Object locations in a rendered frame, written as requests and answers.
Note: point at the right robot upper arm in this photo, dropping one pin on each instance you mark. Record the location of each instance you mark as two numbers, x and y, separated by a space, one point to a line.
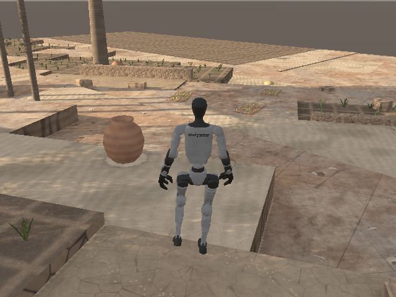
218 131

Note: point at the left robot thigh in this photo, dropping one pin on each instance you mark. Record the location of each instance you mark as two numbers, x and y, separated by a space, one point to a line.
182 182

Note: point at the left robot upper arm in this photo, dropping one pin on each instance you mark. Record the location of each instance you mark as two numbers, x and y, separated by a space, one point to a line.
179 130

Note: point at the left robot forearm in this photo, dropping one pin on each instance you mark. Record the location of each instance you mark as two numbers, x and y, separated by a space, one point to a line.
167 165

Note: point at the robot right shin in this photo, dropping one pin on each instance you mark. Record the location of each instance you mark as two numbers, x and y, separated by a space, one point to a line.
205 225

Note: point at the robot left hand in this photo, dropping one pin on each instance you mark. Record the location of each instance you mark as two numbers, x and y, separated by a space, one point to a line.
162 180

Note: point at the right robot forearm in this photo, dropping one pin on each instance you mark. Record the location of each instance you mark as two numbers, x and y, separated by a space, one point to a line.
227 164

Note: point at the robot right hand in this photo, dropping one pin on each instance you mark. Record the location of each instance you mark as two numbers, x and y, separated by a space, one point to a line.
224 176

